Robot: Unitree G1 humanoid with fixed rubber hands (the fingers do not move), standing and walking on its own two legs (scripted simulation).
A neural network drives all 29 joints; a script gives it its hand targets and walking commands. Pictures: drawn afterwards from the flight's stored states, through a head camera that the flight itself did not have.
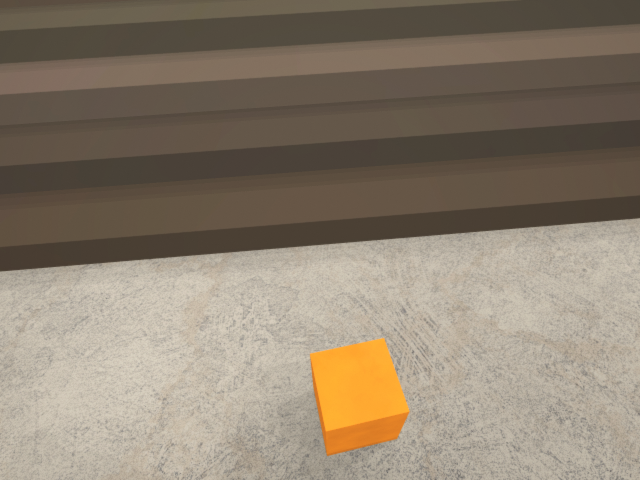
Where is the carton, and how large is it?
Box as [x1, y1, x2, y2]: [310, 338, 409, 455]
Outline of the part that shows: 383,338 310,354 313,387 327,455 394,439 398,435 409,411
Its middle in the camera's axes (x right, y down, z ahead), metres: +0.10 +0.45 +1.09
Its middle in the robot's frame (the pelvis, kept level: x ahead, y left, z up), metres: +0.44 -0.05 -0.65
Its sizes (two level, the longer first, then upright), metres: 0.210 0.200 0.250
